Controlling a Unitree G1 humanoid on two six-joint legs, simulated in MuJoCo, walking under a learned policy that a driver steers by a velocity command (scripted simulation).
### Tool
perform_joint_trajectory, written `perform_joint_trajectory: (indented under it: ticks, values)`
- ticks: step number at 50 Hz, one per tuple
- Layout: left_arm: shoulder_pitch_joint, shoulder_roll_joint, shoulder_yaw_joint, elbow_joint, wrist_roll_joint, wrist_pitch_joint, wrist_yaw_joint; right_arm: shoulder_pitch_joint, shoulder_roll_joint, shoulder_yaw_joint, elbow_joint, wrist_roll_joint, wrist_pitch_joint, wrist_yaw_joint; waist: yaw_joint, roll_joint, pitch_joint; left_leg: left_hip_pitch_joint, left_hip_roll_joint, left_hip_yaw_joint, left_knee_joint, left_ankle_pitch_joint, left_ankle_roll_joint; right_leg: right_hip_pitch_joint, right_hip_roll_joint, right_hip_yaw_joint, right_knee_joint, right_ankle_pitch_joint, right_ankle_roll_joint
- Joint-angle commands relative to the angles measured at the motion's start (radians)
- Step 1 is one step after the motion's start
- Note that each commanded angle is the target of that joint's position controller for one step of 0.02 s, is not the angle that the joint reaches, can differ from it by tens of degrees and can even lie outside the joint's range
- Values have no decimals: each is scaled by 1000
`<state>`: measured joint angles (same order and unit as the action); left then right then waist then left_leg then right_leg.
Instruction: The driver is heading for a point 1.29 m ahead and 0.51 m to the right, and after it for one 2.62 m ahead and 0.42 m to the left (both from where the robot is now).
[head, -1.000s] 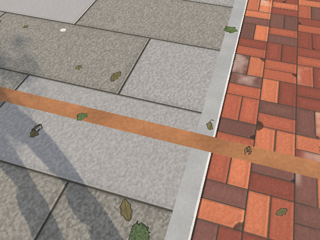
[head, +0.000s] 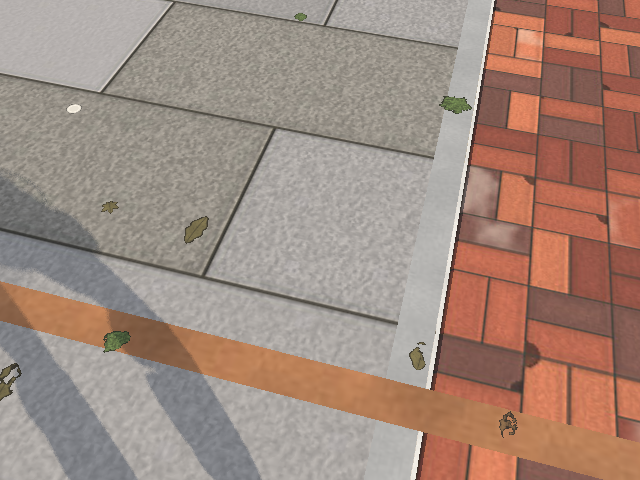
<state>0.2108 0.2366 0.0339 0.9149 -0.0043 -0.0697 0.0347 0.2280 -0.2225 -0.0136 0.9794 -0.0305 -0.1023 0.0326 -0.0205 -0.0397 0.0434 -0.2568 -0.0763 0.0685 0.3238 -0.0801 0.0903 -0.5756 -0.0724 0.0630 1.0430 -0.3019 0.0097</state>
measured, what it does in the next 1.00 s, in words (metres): walks ahead, turning right: right foot, then left foot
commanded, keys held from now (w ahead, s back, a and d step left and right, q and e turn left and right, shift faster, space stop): no key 0.08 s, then e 0.36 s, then w+e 0.52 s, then w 0.04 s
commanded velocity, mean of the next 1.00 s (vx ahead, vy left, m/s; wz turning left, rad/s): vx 0.21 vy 0.00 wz -0.41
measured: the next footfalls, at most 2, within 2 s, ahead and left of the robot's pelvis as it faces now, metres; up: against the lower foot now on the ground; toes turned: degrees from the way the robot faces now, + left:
right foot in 0.18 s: +0.14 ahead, -0.14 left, +0.00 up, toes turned -1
left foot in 0.52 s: +0.12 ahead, +0.10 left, +0.00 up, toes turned -12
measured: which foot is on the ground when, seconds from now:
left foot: down 0.00-0.20, up 0.22-0.50, down 0.52-1.00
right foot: up 0.00-0.16, down 0.18-0.52, up 0.54-1.00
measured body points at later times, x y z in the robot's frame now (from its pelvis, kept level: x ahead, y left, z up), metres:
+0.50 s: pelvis +0.06 +0.00 -0.01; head +0.10 +0.00 +0.44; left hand +0.20 +0.27 -0.13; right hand +0.15 -0.29 -0.13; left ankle +0.08 +0.11 -0.74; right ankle +0.10 -0.14 -0.74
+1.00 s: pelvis +0.17 -0.07 -0.01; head +0.20 -0.07 +0.44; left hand +0.47 +0.03 -0.10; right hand +0.01 -0.30 -0.14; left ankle +0.08 +0.11 -0.74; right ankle +0.23 -0.25 -0.71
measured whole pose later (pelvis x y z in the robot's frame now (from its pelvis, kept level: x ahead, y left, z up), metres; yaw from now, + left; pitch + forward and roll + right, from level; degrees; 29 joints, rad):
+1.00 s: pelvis +0.17 -0.07 -0.01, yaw -27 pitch +3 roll +1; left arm 0.09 0.23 0.07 0.66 -0.03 -0.03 -0.05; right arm 0.40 -0.27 -0.07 0.94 0.01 -0.07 -0.01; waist -0.11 -0.03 0.00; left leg 0.09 0.07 0.25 0.25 -0.37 -0.05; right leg -0.62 -0.08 -0.03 0.70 -0.14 -0.05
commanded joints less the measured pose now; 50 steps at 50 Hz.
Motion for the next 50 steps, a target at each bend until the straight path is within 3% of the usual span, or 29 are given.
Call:
perform_joint_trajectory:
  ticks: [1,3,5,8,9,10,11,12,14,15,17,20,22,24,25,26,27,28,29,30,31,35,39,43,48,50]
  values:
    - [150,10,1,5,12,25,11,-84,-124,-16,-59,-2,-10,-22,73,118,-120,-115,243,-79,-95,540,166,248,-13,-19,-202,122,20]
    - [93,31,5,-5,8,38,10,-47,-149,-22,-42,8,6,-30,46,116,-131,-90,257,-109,-102,337,160,269,-6,-20,-291,160,27]
    - [55,50,12,-12,4,50,8,-38,-150,-22,-31,15,19,-36,36,116,-109,-83,273,-143,-106,98,150,283,-2,-18,-371,155,18]
    - [8,88,27,-36,16,50,5,-36,-156,-27,-35,41,37,-53,35,99,-66,-57,250,-162,-23,-127,100,301,27,-57,-509,137,-27]
    - [2,112,34,-52,21,48,5,5,-151,-28,-26,43,41,-61,28,61,-57,-44,233,-159,32,-151,66,302,-4,-15,-553,247,-53]
    - [0,157,43,-66,21,48,8,61,-148,-32,-30,31,42,-69,-17,-34,-68,-67,170,-113,139,-186,30,326,-58,59,-554,413,-92]
    - [2,205,62,-61,5,53,6,85,-111,-29,-39,25,48,-81,-43,-204,-71,-136,48,23,237,-277,-24,329,-106,174,-623,342,-173]
    - [63,169,62,-60,2,50,3,9,-112,-29,-57,20,58,-93,24,-210,-69,-195,6,36,365,-319,-58,355,-175,316,-713,264,-249]
    - [103,155,62,-68,28,30,8,-66,-110,-33,-92,36,73,-93,62,-200,-102,-324,14,-92,659,-525,-72,425,-243,444,-751,369,-315]
    - [66,173,69,-88,20,20,10,-40,-124,-40,-90,37,78,-89,35,-145,-124,-347,39,-135,744,-508,-78,432,-241,419,-731,434,-306]
    - [-20,167,73,-127,-4,25,17,-44,-127,-45,-94,37,80,-88,3,-58,-153,-309,66,-138,651,-428,-90,407,-175,318,-706,488,-240]
    - [-15,181,85,-140,-6,59,25,-67,-94,-35,-104,48,79,-90,19,-92,-187,-196,30,-101,470,-339,-119,379,-119,278,-702,493,-220]
    - [-20,188,90,-150,-9,70,28,-40,-102,-35,-103,58,82,-85,16,-126,-192,-123,18,-100,358,-289,-124,361,-109,295,-709,455,-211]
    - [-57,176,88,-166,-25,79,29,21,-118,-44,-95,61,80,-73,-27,-121,-203,20,22,-80,167,-178,-105,281,-70,301,-718,131,-173]
    - [-58,157,83,-171,-28,85,29,55,-134,-54,-89,58,81,-68,-48,-98,-188,139,35,-60,75,-151,-87,172,-18,276,-695,-76,-131]
    - [-48,103,71,-178,-21,87,25,123,-193,-74,-81,43,82,-71,-65,30,-185,317,198,-215,5,-293,-34,-47,65,199,-500,-251,-69]
    - [-48,21,51,-218,-20,70,10,110,-296,-95,-104,11,81,-68,-43,279,-160,308,472,-585,-131,-537,91,-250,189,78,-214,-266,-50]
    - [-112,107,69,-253,-20,44,4,56,-293,-94,-126,-23,61,-65,-41,269,-84,193,544,-725,-203,-662,168,-319,104,146,-106,-199,-52]
    - [-88,172,88,-233,-20,38,-1,-26,-238,-84,-150,-5,43,-72,5,205,-30,179,484,-614,-201,-609,130,-327,82,155,-44,-97,-56]
    - [-33,175,93,-198,-10,40,-2,-65,-198,-75,-161,22,31,-76,29,179,-29,196,421,-502,-194,-522,76,-315,72,131,-13,-24,-44]
    - [2,159,92,-175,0,42,-2,-70,-180,-70,-164,36,24,-77,32,164,-37,202,383,-410,-191,-437,43,-294,61,108,29,35,-30]
    - [-22,94,80,-183,-15,28,-17,52,-145,-60,-117,18,3,-66,-14,141,-8,207,323,-184,-197,-196,36,-300,34,55,108,190,-9]
    - [-107,78,70,-238,-20,23,-30,112,-173,-67,-100,14,7,-61,-55,145,27,260,345,-115,-207,-111,58,-333,9,43,-32,259,12]
    - [-187,54,52,-296,-19,22,-57,126,-204,-77,-98,23,11,-60,-79,148,56,270,371,-31,-210,-47,63,-275,-18,-21,-204,284,5]
    - [-256,43,38,-360,-27,26,-94,160,-223,-90,-85,47,25,-49,-86,133,89,324,402,50,-162,20,50,-187,-15,-106,-339,162,-59]
    - [-235,53,42,-370,-22,28,-100,161,-241,-95,-79,59,33,-44,-50,147,63,313,406,77,-85,261,43,-48,34,-151,-392,69,-104]
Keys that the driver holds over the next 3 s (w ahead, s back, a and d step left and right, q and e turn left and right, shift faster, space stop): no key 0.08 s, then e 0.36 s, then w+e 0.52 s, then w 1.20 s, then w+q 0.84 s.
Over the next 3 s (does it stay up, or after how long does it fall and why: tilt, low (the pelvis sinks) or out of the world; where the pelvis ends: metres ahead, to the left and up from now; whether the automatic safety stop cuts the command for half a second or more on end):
stays up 1.13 -0.58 0.00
